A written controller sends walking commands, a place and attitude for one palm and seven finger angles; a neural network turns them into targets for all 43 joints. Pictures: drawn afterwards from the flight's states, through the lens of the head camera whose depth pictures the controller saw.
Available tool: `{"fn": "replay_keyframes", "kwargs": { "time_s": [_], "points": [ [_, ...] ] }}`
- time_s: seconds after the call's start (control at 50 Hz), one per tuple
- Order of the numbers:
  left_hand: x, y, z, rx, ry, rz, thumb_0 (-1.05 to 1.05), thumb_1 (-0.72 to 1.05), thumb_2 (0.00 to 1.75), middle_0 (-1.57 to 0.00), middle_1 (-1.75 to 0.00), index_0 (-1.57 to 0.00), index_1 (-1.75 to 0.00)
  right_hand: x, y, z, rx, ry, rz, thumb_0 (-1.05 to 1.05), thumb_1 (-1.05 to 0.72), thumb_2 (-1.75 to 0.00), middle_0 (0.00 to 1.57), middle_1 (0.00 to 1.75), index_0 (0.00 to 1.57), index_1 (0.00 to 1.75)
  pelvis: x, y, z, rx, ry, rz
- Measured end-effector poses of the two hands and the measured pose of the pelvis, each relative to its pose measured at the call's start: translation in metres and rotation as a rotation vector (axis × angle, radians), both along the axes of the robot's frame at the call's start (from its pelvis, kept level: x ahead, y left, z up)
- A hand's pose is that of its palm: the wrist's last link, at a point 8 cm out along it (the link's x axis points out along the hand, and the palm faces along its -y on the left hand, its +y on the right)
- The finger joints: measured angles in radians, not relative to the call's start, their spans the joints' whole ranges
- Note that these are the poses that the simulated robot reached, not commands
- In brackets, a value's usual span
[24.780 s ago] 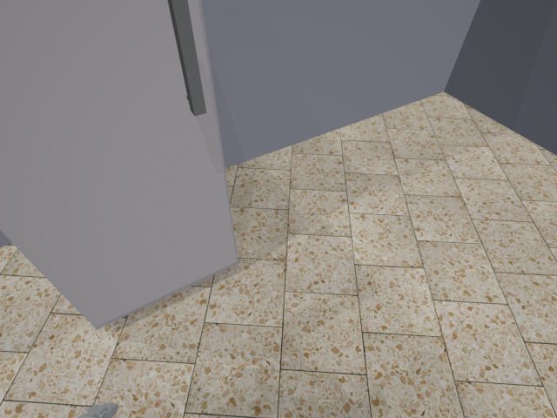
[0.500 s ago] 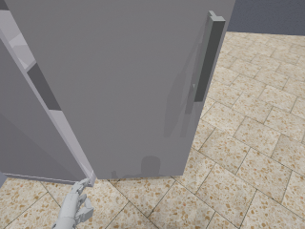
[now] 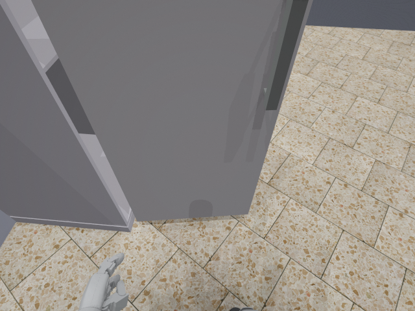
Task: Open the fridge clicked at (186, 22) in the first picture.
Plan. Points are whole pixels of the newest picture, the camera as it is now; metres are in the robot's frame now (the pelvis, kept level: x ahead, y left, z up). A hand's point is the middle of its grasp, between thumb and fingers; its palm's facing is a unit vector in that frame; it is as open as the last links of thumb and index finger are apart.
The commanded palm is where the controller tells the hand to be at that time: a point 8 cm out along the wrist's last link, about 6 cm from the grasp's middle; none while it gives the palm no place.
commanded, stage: step back with the hand held close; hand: right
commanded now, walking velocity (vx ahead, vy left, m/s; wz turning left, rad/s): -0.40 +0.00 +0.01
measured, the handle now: (278, 55) +0.60 -0.15 +0.19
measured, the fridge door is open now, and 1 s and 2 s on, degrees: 81 81 81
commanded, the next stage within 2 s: stop stepping back and stand still in 0.28 s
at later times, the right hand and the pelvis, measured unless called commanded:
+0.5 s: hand out of the picture +0.07 -0.24 +0.17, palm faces +0.46 +0.75 -0.47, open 7.4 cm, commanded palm +0.01 -0.27 +0.19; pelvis -0.12 +0.04 +0.00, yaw -1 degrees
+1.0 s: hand out of the picture +0.01 -0.25 +0.17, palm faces +0.49 +0.74 -0.46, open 7.4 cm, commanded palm -0.05 -0.28 +0.19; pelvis -0.17 +0.02 +0.00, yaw -3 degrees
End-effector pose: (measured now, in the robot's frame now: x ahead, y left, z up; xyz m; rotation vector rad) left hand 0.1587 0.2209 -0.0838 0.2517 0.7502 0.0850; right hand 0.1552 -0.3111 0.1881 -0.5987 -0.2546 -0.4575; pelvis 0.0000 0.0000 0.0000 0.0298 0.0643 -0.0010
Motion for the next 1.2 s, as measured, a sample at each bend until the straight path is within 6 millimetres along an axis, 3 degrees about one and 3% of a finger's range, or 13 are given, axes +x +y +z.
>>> {"fn": "replay_keyframes", "kwargs": {
  "time_s": [0.06, 0.16, 0.3, 0.42, 0.48, 0.54, 0.64, 0.74, 0.84, 1.02, 1.2],
  "points": [
    [-0.002, 0.003, 0.004, 0.007, 0.022, 0.008, 0.01, 0.9, 0.9, -0.2, -0.3, -0.2, -0.3, 0.004, 0.01, -0.008, 0.04, 0.044, 0.045, 0.02, -0.89, -0.9, 0.21, 0.3, 0.21, 0.3, -0.008, 0.001, 0.006, -0.012, 0.002, -0.003],
    [-0.004, 0.007, 0.032, 0.052, -0.04, 0.034, 0.01, 0.9, 0.9, -0.2, -0.3, -0.2, -0.3, 0.0, 0.014, -0.004, 0.042, 0.051, 0.133, 0.02, -0.89, -0.9, 0.21, 0.3, 0.21, 0.31, -0.023, 0.0, 0.011, -0.009, -0.002, 0.002],
    [-0.026, 0.01, 0.057, 0.034, -0.176, 0.025, 0.01, 0.9, 0.9, -0.2, -0.3, -0.2, -0.3, -0.043, 0.018, 0.009, 0.017, 0.059, 0.147, 0.02, -0.89, -0.9, 0.21, 0.3, 0.21, 0.31, -0.06, 0.004, 0.015, 0.002, -0.038, 0.014],
    [-0.068, 0.019, 0.042, 0.01, -0.147, 0.006, 0.01, 0.9, 0.9, -0.2, -0.3, -0.2, -0.3, -0.097, 0.022, 0.005, 0.041, 0.065, 0.038, 0.02, -0.89, -0.9, 0.21, 0.3, 0.21, 0.31, -0.095, 0.022, 0.011, -0.002, -0.032, -0.008],
    [-0.089, 0.028, 0.025, -0.003, -0.111, -0.015, 0.01, 0.9, 0.9, -0.2, -0.3, -0.2, -0.3, -0.123, 0.033, -0.001, 0.039, 0.057, -0.004, 0.02, -0.89, -0.9, 0.21, 0.3, 0.21, 0.31, -0.116, 0.034, 0.003, -0.044, -0.015, -0.013],
    [-0.116, 0.038, 0.017, 0.012, -0.02, -0.031, 0.01, 0.9, 0.9, -0.2, -0.3, -0.2, -0.3, -0.143, 0.046, -0.001, 0.082, 0.061, -0.014, 0.02, -0.89, -0.9, 0.21, 0.3, 0.21, 0.31, -0.129, 0.039, 0.01, -0.061, -0.012, -0.002],
    [-0.157, 0.054, 0.016, 0.023, 0.023, 0.022, 0.01, 0.9, 0.9, -0.2, -0.3, -0.2, -0.3, -0.152, 0.05, 0.001, 0.097, 0.036, -0.028, 0.02, -0.89, -0.9, 0.21, 0.3, 0.21, 0.31, -0.138, 0.043, 0.017, -0.09, -0.016, -0.021],
    [-0.18, 0.067, 0.01, 0.057, 0.007, 0.073, 0.01, 0.9, 0.9, -0.2, -0.3, -0.2, -0.3, -0.151, 0.042, -0.002, 0.084, 0.007, -0.016, 0.02, -0.89, -0.9, 0.21, 0.3, 0.21, 0.31, -0.148, 0.036, 0.008, -0.058, -0.026, -0.055],
    [-0.193, 0.064, 0.01, 0.045, -0.023, 0.121, 0.01, 0.9, 0.9, -0.2, -0.3, -0.2, -0.3, -0.164, 0.035, -0.001, 0.04, 0.005, 0.021, 0.02, -0.89, -0.9, 0.21, 0.3, 0.21, 0.31, -0.158, 0.029, 0.003, -0.057, -0.056, -0.041],
    [-0.195, 0.039, 0.002, 0.018, -0.029, 0.048, 0.01, 0.9, 0.9, -0.2, -0.3, -0.2, -0.3, -0.19, 0.023, -0.006, 0.041, -0.015, -0.011, 0.02, -0.89, -0.9, 0.21, 0.3, 0.21, 0.31, -0.174, 0.022, -0.003, -0.034, -0.073, -0.048],
    [-0.187, 0.012, -0.001, -0.023, -0.023, -0.004, 0.01, 0.9, 0.9, -0.2, -0.3, -0.2, -0.3, -0.179, 0.021, -0.009, 0.062, -0.025, -0.032, 0.02, -0.89, -0.9, 0.21, 0.3, 0.21, 0.31, -0.169, 0.021, -0.002, -0.047, -0.08, -0.053]
  ]
}}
